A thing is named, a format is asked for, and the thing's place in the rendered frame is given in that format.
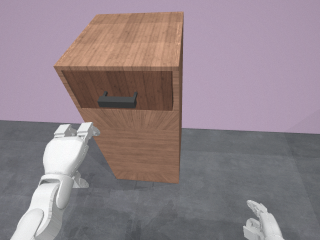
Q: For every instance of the drawer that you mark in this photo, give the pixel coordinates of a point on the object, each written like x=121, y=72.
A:
x=154, y=88

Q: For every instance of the handle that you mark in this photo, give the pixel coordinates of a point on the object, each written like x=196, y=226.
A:
x=105, y=101

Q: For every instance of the cabinet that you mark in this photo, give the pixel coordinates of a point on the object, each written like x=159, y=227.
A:
x=141, y=145

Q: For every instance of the robot right hand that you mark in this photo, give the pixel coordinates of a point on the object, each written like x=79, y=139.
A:
x=266, y=226

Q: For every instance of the robot left forearm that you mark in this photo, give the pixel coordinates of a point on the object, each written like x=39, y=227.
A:
x=43, y=219

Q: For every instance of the robot left hand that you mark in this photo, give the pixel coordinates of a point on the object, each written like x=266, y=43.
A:
x=67, y=150

